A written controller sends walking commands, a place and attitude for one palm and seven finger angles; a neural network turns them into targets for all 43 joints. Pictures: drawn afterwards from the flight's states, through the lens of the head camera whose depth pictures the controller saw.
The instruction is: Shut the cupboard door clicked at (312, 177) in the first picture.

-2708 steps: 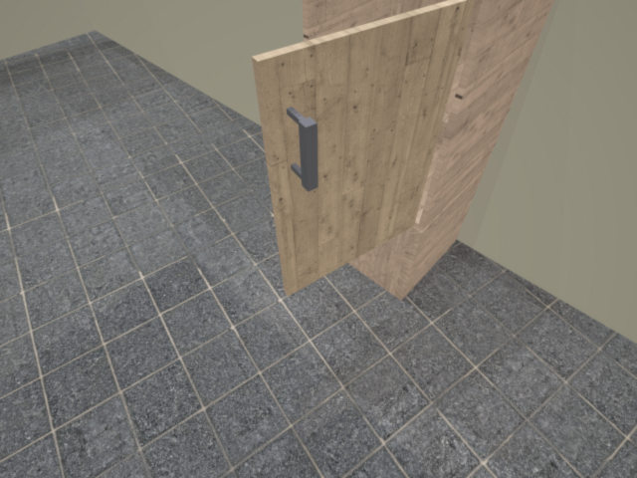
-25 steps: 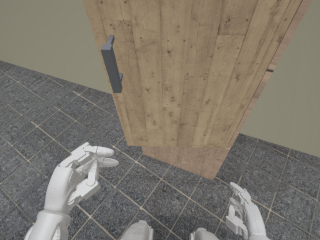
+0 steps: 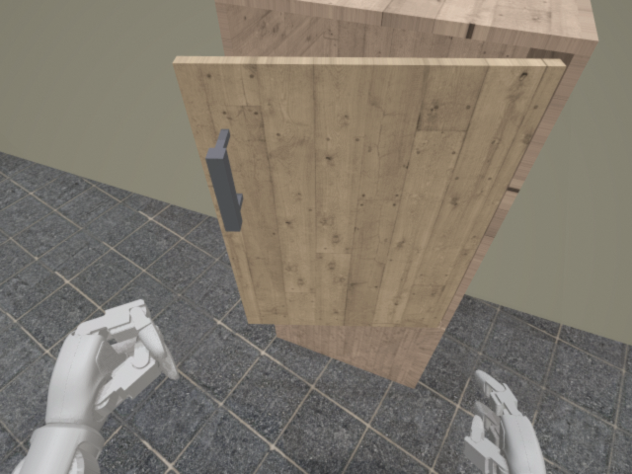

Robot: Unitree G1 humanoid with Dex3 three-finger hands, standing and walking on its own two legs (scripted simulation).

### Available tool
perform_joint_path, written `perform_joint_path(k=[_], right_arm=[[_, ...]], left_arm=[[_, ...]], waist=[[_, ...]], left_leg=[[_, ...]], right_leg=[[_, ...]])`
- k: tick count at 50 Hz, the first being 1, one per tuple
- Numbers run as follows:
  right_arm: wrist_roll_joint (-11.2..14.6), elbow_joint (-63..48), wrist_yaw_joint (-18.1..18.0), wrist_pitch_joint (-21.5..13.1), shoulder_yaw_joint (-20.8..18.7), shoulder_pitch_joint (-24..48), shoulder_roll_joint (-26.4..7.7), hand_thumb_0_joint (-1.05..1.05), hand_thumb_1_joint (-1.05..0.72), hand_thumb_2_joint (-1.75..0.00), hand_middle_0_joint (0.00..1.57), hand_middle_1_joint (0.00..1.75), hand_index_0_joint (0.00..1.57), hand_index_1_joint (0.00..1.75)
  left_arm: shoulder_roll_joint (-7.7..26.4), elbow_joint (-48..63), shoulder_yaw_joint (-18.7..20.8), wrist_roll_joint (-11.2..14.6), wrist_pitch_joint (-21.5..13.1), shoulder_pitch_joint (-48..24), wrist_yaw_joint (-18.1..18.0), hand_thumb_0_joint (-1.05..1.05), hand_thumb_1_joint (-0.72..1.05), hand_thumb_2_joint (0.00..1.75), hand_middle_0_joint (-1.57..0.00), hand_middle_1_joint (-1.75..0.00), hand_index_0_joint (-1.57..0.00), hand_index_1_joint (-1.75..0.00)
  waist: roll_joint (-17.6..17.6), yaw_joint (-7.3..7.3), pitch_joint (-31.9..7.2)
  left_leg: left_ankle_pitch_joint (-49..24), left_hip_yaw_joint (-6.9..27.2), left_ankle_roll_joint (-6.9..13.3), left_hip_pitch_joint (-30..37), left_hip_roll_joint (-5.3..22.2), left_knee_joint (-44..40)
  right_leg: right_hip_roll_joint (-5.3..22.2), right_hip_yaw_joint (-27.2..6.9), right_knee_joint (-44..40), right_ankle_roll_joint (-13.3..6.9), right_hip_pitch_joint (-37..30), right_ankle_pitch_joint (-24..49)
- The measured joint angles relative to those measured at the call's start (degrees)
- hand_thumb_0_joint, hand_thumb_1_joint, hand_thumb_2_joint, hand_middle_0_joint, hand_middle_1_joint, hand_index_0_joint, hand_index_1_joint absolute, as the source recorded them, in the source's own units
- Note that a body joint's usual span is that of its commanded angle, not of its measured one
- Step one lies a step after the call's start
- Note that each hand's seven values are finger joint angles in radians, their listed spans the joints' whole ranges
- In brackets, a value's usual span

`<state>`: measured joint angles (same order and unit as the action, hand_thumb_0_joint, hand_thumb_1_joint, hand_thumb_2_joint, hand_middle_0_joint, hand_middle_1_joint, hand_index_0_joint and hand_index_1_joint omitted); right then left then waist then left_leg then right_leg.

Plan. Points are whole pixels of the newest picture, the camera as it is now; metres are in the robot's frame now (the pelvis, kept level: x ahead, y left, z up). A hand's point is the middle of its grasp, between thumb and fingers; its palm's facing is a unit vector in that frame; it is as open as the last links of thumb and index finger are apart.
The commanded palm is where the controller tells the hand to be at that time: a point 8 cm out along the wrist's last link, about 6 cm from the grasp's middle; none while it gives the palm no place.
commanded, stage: raise the hand and make a fist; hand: left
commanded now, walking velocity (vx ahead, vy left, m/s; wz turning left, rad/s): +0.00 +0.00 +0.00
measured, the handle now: (228, 182) +0.44 +0.16 +0.14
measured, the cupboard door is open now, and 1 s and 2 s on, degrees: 20 20 20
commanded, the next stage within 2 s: bring the fist close to the handle in 0.70 s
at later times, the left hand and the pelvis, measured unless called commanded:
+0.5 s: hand (150, 333) +0.22 +0.18 +0.14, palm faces +0.05 -1.00 -0.04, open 3.1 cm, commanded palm +0.19 +0.24 +0.14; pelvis -0.01 +0.00 +0.02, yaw +0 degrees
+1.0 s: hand (158, 320) +0.23 +0.18 +0.14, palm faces +0.09 -1.00 -0.04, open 3.1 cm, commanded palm +0.22 +0.22 +0.14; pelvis -0.02 +0.00 +0.02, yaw +1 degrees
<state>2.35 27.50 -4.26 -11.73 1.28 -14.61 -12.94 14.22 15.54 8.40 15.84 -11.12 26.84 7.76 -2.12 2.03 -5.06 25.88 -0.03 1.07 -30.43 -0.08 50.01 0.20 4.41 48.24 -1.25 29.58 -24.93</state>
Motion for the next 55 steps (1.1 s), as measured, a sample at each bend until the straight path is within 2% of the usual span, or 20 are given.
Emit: perform_joint_path(k=[2,5,10,13,17,20,27,30,33,37,39,42,45,51,55], right_arm=[[0.0,0.2,0.3,-0.4,0.8,-0.2,0.1,0.02,-0.91,-0.9,0.2,0.3,0.2,0.3],[0.2,1.0,0.5,-0.8,1.9,-0.2,-0.2,0.02,-0.91,-0.9,0.21,0.3,0.2,0.3],[0.5,1.9,0.1,-0.7,2.7,-0.3,-0.6,0.02,-0.9,-0.9,0.21,0.3,0.2,0.3],[0.4,2.5,-0.2,-0.8,2.7,-0.6,-0.6,0.02,-0.9,-0.9,0.21,0.3,0.2,0.3],[0.5,4.0,-0.3,-1.7,2.4,-0.9,-0.8,0.02,-0.9,-0.9,0.21,0.3,0.2,0.3],[0.7,5.0,0.0,-2.2,2.2,-1.0,-1.2,0.02,-0.91,-0.9,0.21,0.3,0.2,0.3],[0.9,4.8,-0.2,-2.0,1.7,-0.8,-1.9,0.02,-0.91,-0.9,0.21,0.3,0.2,0.3],[0.5,4.8,-0.3,-2.2,1.5,-0.5,-1.5,0.02,-0.91,-0.9,0.21,0.3,0.2,0.3],[0.2,5.1,0.0,-2.9,1.5,-0.3,-1.2,0.02,-0.91,-0.9,0.21,0.3,0.2,0.3],[0.2,5.7,0.5,-3.4,1.8,0.0,-1.2,0.02,-0.91,-0.9,0.21,0.3,0.2,0.3],[0.4,5.8,0.5,-3.3,1.9,0.1,-1.3,0.02,-0.91,-0.9,0.21,0.3,0.2,0.3],[0.5,5.6,0.2,-2.9,2.1,0.2,-1.3,0.02,-0.91,-0.9,0.21,0.3,0.2,0.3],[0.5,5.6,-0.3,-2.6,2.2,0.4,-1.1,0.02,-0.91,-0.9,0.21,0.3,0.2,0.3],[0.1,6.6,-0.2,-3.2,2.2,0.9,-0.7,0.02,-0.91,-0.9,0.21,0.3,0.2,0.3],[0.1,7.2,0.2,-2.6,2.4,1.0,-0.7,0.02,-0.91,-0.9,0.21,0.3,0.2,0.3]], left_arm=[[-0.2,0.3,1.3,0.5,-0.4,-1.6,-0.8,0.02,0.9,0.9,-1.18,-1.37,-1.18,-1.36],[-0.7,0.0,1.5,0.5,0.5,-4.4,0.0,0.02,0.9,0.9,-1.23,-1.42,-1.22,-1.41],[0.1,-1.7,-0.6,-0.2,6.9,-6.7,2.8,0.01,0.9,0.9,-1.27,-1.47,-1.27,-1.46],[1.1,-2.1,0.0,-0.1,9.3,-7.3,2.3,0.01,0.9,0.9,-1.28,-1.48,-1.28,-1.48],[1.5,-2.5,3.0,0.8,8.6,-10.1,0.4,0.02,0.9,0.9,-1.3,-1.49,-1.29,-1.49],[0.9,-3.3,4.2,1.2,7.9,-12.1,0.5,0.02,0.9,0.9,-1.3,-1.5,-1.3,-1.49],[-0.3,-4.6,1.0,0.4,12.6,-9.9,3.1,0.01,0.9,0.9,-1.3,-1.5,-1.3,-1.49],[0.0,-4.3,0.9,-0.4,11.9,-9.0,1.4,0.01,0.9,0.9,-1.3,-1.5,-1.3,-1.49],[-0.1,-3.6,2.1,-0.8,9.0,-9.5,-0.6,0.02,0.9,0.9,-1.3,-1.5,-1.3,-1.49],[-0.3,-3.3,3.0,-0.7,6.3,-10.9,-0.5,0.02,0.9,0.9,-1.3,-1.5,-1.3,-1.5],[-0.4,-3.6,2.5,-0.6,6.9,-11.2,0.7,0.01,0.9,0.9,-1.3,-1.5,-1.3,-1.5],[-0.4,-4.2,1.2,-0.4,9.4,-10.7,2.5,0.01,0.9,0.9,-1.3,-1.5,-1.3,-1.5],[-0.3,-5.4,0.2,-0.5,11.3,-11.3,2.2,0.01,0.9,0.9,-1.3,-1.5,-1.3,-1.5],[-1.8,-7.3,-0.6,-2.1,9.0,-17.1,-1.7,0.02,0.9,0.9,-1.3,-1.5,-1.3,-1.5],[-1.8,-9.6,-1.2,-3.0,8.8,-21.2,-1.8,0.01,0.9,0.9,-1.3,-1.5,-1.3,-1.5]], waist=[[-0.2,0.23,0.0],[-0.6,0.46,0.2],[-1.1,0.34,0.9],[-0.9,0.16,1.4],[-0.5,0.26,1.9],[-0.6,0.38,1.9],[-0.8,0.07,2.3],[0.0,0.11,2.9],[0.5,0.37,3.4],[0.1,0.61,3.3],[-0.5,0.61,3.2],[-1.1,0.48,3.0],[-1.1,0.33,3.4],[-0.3,0.31,4.4],[0.0,-0.11,4.0]], left_leg=[[-0.3,0.4,-0.1,1.1,0.0,-0.6],[-0.8,0.9,-0.1,2.6,0.0,-1.6],[-2.3,0.8,-0.1,5.4,0.0,-4.4],[-3.3,0.4,-0.2,7.1,0.0,-6.3],[-4.3,0.4,-0.4,9.0,0.1,-8.2],[-4.8,0.4,-0.4,9.9,0.1,-9.1],[-5.8,-0.2,-0.2,11.5,0.0,-11.0],[-6.0,-0.4,-0.3,11.8,0.0,-11.4],[-6.0,-0.2,-0.4,11.8,0.1,-11.2],[-5.9,0.3,-0.3,11.6,0.0,-10.7],[-5.9,0.3,-0.2,11.7,-0.1,-10.7],[-6.0,0.1,0.0,11.9,-0.2,-11.1],[-6.2,0.0,0.1,12.1,-0.4,-11.4],[-6.4,0.2,0.0,11.6,-0.6,-11.2],[-6.4,0.0,0.0,11.5,-0.6,-11.5]], right_leg=[[-0.1,0.4,-0.9,-0.1,-1.4,0.3],[-0.1,0.9,-2.3,-0.1,-3.2,0.9],[-0.1,0.7,-5.0,-0.1,-5.9,2.4],[-0.2,0.3,-6.5,-0.1,-7.3,3.2],[-0.4,0.3,-8.2,-0.3,-9.1,4.1],[-0.4,0.4,-9.3,-0.4,-10.1,4.7],[-0.4,-0.3,-10.7,-0.1,-11.3,5.7],[-0.4,-0.4,-10.8,-0.2,-11.4,5.8],[-0.4,-0.2,-10.7,-0.3,-11.5,5.8],[-0.4,0.2,-10.7,-0.3,-11.7,5.7],[-0.3,0.3,-10.8,-0.2,-11.8,5.8],[-0.1,0.0,-11.1,0.0,-12.0,5.9],[0.0,-0.1,-11.2,0.1,-12.0,6.0],[0.3,0.1,-10.7,0.1,-11.5,5.9],[0.2,-0.1,-10.8,0.0,-11.2,5.9]])
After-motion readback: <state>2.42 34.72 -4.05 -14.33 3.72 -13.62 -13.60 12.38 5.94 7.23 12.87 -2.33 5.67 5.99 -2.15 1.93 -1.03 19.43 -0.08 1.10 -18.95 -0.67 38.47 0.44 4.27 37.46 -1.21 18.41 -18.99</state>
